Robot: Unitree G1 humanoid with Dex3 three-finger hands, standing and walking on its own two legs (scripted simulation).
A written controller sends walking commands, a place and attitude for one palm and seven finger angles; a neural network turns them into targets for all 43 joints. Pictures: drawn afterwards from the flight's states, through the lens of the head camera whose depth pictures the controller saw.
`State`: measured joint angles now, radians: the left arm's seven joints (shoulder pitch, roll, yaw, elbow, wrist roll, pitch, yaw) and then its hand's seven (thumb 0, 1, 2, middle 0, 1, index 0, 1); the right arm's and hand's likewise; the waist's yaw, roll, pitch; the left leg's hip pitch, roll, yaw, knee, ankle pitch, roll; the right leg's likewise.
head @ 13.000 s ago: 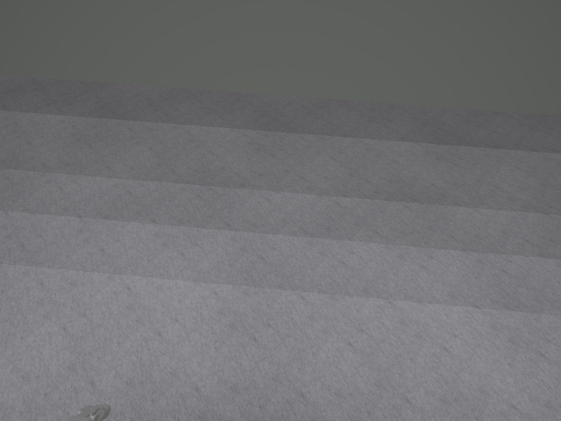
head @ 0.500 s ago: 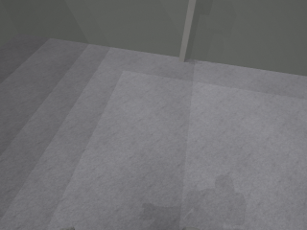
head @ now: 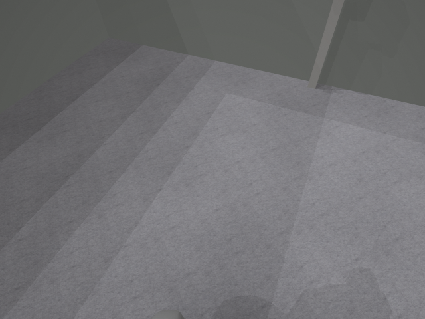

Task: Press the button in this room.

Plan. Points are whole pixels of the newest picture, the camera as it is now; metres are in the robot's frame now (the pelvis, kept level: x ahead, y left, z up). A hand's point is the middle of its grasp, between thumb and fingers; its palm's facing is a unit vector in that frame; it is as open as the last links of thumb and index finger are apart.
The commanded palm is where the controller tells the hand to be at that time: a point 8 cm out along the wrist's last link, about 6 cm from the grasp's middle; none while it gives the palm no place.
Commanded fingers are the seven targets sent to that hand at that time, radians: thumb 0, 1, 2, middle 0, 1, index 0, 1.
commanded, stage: turn or walk to find it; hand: left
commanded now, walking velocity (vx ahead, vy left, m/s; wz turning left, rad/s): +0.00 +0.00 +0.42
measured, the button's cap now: out of the picture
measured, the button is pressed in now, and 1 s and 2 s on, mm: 0 0 0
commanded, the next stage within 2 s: none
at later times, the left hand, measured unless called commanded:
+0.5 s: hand out of the picture +0.03 +0.25 -0.16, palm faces +0.20 -0.94 -0.26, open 7.4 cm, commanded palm none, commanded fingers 0.00 0.90 0.90 -0.20 -0.30 -0.20 -0.30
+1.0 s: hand out of the picture -0.09 +0.20 -0.17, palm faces +0.44 -0.86 -0.25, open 7.4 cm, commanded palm none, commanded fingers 0.00 0.90 0.90 -0.20 -0.30 -0.20 -0.30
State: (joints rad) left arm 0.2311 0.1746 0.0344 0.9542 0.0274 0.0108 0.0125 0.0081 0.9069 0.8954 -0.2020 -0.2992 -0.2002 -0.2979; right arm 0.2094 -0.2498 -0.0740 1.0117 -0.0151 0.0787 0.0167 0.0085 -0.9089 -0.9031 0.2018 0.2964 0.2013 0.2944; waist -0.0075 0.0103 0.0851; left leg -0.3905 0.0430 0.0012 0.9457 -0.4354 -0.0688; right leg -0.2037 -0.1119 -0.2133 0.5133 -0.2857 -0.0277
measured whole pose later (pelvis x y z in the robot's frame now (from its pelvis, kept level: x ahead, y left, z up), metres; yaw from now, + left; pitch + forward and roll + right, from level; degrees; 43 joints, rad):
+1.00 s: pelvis -0.05 +0.00 -0.01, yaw +25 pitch -1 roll +1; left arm 0.23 0.21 0.05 0.97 0.03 0.02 0.01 0.01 0.91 0.90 -0.20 -0.30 -0.20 -0.30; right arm 0.18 -0.23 -0.06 1.00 -0.01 0.06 0.01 0.01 -0.91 -0.90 0.20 0.30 0.20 0.29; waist 0.01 -0.02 0.10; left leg -0.29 0.04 0.06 0.72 -0.42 -0.05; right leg -0.24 -0.15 -0.26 0.57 -0.29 -0.01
